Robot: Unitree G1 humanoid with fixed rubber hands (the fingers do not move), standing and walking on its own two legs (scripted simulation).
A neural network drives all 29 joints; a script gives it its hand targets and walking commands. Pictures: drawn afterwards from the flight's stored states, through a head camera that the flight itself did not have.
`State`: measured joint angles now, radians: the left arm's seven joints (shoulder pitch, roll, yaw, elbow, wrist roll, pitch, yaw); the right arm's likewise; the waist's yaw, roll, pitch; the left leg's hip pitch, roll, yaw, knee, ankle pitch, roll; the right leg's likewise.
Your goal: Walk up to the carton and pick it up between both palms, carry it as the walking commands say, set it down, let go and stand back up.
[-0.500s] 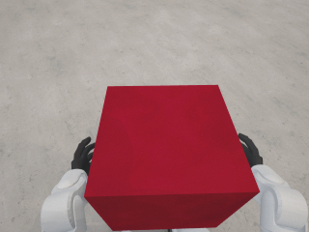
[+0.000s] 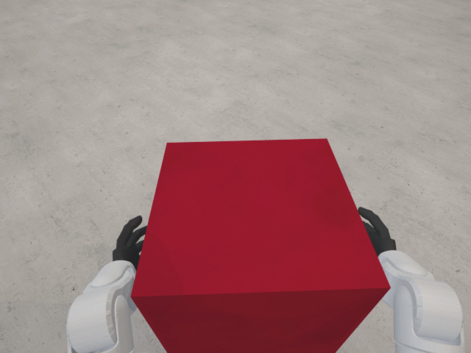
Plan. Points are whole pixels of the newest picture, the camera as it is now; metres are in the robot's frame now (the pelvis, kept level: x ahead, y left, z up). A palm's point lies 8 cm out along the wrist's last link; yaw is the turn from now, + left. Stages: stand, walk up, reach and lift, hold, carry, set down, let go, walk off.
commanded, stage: carry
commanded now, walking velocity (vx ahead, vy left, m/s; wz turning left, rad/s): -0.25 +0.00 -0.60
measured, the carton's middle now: (250, 250) +0.30 -0.01 +0.01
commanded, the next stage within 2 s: none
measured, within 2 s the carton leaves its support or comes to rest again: neither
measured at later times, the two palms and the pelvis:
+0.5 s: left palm out of the picture +0.08 +0.08 +0.06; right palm out of the picture -0.02 -0.28 +0.05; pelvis -0.20 -0.03 +0.00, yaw -14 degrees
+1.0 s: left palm out of the picture -0.06 +0.10 +0.07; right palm out of the picture -0.16 -0.27 +0.08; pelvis -0.34 -0.02 +0.00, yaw -17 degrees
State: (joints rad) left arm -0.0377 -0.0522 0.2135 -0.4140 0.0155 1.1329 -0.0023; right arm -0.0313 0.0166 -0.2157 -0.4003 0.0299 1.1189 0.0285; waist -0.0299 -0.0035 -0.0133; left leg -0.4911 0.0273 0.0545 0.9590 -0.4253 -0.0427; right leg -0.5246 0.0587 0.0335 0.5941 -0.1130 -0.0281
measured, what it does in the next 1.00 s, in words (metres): walks backwards, turning right: left foot, then right foot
